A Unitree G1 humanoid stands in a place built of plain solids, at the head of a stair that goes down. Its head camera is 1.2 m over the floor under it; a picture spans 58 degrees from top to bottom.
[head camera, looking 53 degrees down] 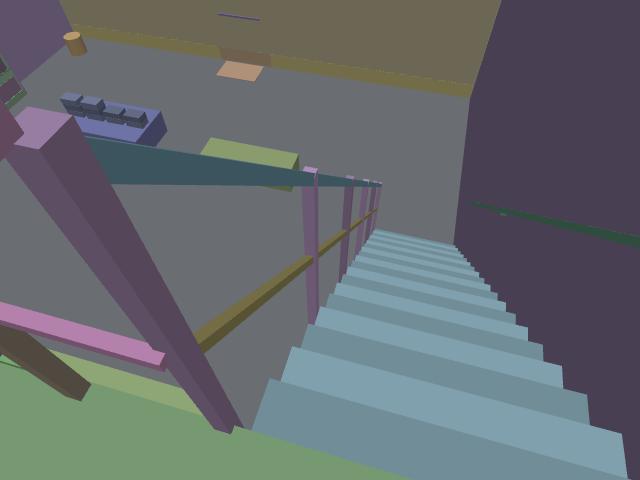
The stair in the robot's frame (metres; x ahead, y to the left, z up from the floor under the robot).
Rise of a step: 0.21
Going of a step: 0.21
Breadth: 1.21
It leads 16 degrees to the right of straight ahead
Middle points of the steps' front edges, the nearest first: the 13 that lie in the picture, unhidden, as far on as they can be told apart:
0.33 -0.42 -0.21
0.53 -0.47 -0.42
0.73 -0.53 -0.62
0.93 -0.58 -0.83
1.14 -0.64 -1.04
1.34 -0.69 -1.25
1.54 -0.75 -1.46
1.74 -0.81 -1.66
1.94 -0.86 -1.87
2.14 -0.92 -2.08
2.34 -0.97 -2.29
2.54 -1.03 -2.50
2.74 -1.08 -2.70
